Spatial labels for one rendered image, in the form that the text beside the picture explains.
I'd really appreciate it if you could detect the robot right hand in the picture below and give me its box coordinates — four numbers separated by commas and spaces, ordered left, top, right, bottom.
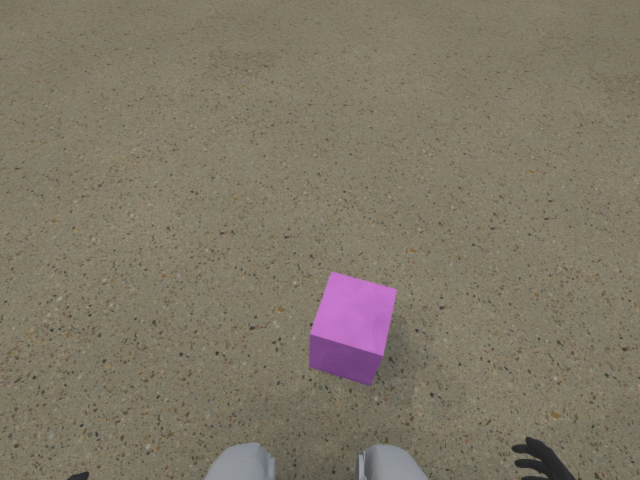
512, 437, 576, 480

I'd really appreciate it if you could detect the carton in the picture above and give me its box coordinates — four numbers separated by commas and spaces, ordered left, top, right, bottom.
309, 271, 397, 386

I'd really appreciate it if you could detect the robot thigh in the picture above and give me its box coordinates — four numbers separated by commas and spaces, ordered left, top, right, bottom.
204, 444, 276, 480
356, 444, 428, 480

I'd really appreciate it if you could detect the robot right thigh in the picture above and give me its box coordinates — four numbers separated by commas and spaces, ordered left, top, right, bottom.
356, 444, 428, 480

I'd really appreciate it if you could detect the robot left thigh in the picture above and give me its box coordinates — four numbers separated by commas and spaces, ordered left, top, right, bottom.
204, 444, 276, 480

